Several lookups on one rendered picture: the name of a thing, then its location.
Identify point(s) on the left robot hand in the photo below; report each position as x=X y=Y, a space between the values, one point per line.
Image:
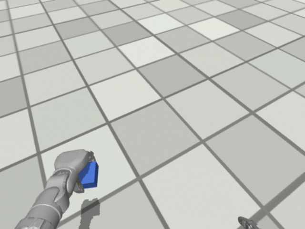
x=77 y=160

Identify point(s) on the left robot arm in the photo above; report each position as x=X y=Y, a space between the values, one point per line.
x=52 y=202

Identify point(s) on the right robot hand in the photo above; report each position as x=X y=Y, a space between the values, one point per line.
x=247 y=224

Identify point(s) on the small box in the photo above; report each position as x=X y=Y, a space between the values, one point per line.
x=89 y=175

